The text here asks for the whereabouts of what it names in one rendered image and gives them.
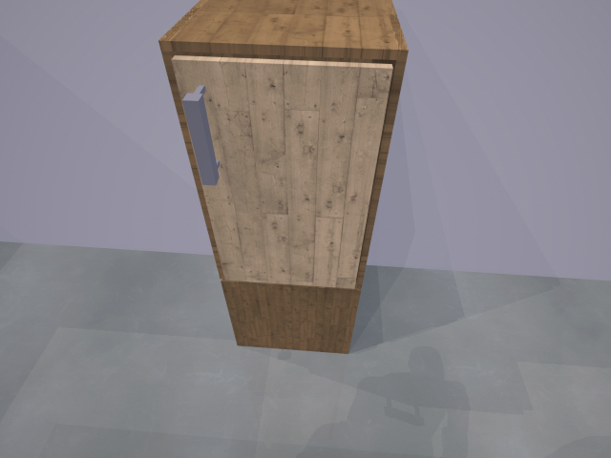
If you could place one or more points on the cupboard door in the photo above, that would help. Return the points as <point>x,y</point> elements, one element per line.
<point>298,143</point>

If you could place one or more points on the handle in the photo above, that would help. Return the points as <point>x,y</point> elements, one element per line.
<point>197,120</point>

